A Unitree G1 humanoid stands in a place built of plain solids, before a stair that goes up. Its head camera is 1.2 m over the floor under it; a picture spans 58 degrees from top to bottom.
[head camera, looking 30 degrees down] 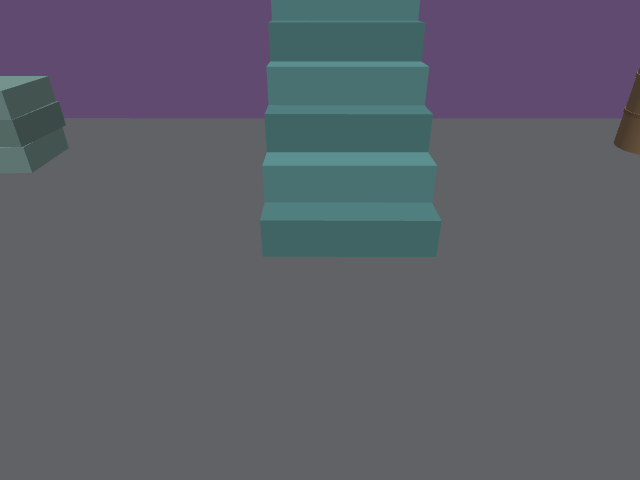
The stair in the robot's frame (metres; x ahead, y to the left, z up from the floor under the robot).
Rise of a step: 0.21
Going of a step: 0.22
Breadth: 0.90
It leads straight ahead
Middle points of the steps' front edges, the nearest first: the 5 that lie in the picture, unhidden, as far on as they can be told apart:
1.90 -0.15 0.21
2.12 -0.15 0.42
2.34 -0.15 0.63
2.55 -0.15 0.83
2.76 -0.15 1.04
